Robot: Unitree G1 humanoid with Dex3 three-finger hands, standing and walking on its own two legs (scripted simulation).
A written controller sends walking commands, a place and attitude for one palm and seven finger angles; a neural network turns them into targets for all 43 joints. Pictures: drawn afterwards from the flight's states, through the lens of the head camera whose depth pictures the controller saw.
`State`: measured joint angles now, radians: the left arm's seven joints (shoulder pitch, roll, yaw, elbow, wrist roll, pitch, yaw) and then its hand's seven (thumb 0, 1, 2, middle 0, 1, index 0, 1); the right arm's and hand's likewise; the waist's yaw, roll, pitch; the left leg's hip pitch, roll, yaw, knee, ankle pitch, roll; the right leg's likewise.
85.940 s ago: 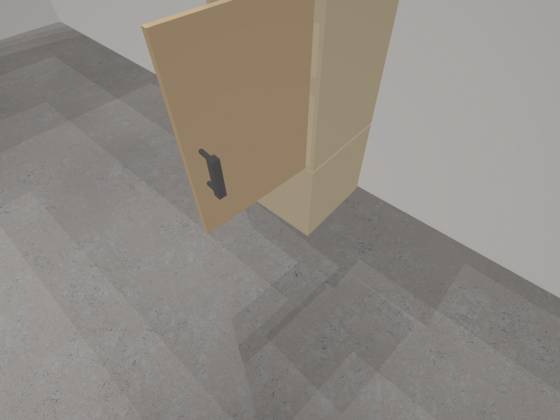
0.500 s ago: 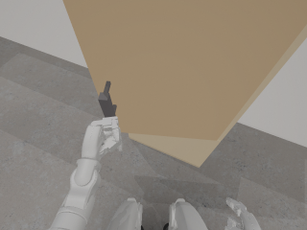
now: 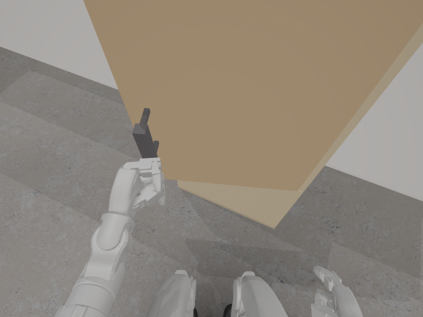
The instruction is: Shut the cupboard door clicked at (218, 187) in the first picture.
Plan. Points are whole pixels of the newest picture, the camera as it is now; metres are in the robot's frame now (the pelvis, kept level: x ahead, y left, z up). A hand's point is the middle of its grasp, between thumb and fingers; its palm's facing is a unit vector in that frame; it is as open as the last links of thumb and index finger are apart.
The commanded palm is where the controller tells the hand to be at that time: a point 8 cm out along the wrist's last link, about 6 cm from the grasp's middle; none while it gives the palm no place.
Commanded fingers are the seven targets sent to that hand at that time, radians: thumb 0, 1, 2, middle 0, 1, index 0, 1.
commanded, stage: push the door shut along its arc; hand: left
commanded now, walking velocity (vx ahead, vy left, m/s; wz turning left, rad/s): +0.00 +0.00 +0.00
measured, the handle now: (149, 139) +0.45 +0.15 +0.02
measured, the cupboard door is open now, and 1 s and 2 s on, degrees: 19 4 0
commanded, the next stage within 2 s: pull the fist back off the door in 1.70 s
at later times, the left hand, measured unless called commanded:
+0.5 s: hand (169, 158) +0.41 +0.10 +0.03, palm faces -0.24 -0.97 -0.05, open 3.1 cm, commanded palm +0.41 +0.15 +0.03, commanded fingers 0.00 0.90 0.90 -1.30 -1.50 -1.30 -1.50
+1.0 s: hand (191, 132) +0.47 +0.06 +0.02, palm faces -0.41 -0.91 -0.06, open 3.1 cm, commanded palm +0.48 +0.10 +0.03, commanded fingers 0.00 0.90 0.90 -1.30 -1.50 -1.30 -1.50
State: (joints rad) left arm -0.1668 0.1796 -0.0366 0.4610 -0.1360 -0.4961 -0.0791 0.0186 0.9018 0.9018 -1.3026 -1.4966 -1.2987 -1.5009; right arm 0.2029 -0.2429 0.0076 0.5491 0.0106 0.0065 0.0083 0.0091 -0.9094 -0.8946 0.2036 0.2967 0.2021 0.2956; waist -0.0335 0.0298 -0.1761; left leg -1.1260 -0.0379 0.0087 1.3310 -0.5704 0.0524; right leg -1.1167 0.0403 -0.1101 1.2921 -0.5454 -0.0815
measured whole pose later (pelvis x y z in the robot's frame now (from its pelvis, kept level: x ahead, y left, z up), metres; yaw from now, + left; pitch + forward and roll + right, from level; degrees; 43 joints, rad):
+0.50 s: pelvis -0.01 +0.01 -0.01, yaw -1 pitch +23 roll -2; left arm -0.54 0.23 0.04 0.81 -0.14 -0.50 -0.18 0.02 0.90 0.90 -1.31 -1.50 -1.30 -1.50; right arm 0.27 -0.26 0.00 0.62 0.02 0.02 0.01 0.01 -0.91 -0.89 0.20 0.30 0.20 0.30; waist -0.09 0.03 -0.17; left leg -1.20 -0.04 0.01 1.36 -0.56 0.07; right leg -1.19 0.04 -0.11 1.31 -0.53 -0.07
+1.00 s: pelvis -0.01 +0.02 -0.03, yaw -2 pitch +28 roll -4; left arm -0.92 0.29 0.05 1.13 -0.10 -0.47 -0.26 0.02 0.90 0.90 -1.30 -1.50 -1.30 -1.50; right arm 0.31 -0.26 0.01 0.64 0.01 0.03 0.03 0.01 -0.91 -0.89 0.20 0.30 0.20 0.30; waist -0.17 0.06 -0.18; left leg -1.34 -0.03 0.02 1.43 -0.57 0.09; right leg -1.31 0.04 -0.11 1.36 -0.53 -0.05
